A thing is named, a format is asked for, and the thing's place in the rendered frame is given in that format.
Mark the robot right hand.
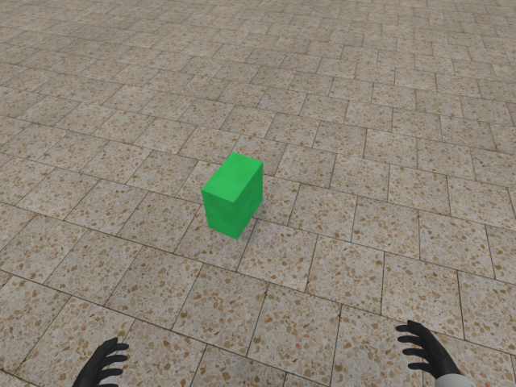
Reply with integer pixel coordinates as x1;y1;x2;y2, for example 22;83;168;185
396;320;461;380

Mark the robot left hand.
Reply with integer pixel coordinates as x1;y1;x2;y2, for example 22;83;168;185
72;337;129;387

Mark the carton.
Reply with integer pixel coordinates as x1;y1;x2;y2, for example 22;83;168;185
201;152;263;239

